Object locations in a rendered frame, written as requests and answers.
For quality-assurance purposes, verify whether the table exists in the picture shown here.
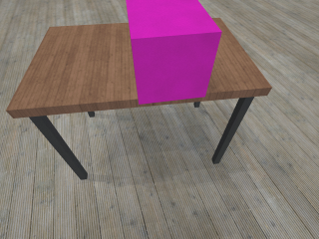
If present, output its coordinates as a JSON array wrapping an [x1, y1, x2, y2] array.
[[6, 17, 272, 180]]

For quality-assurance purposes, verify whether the carton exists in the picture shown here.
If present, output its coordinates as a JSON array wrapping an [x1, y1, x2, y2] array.
[[126, 0, 222, 105]]

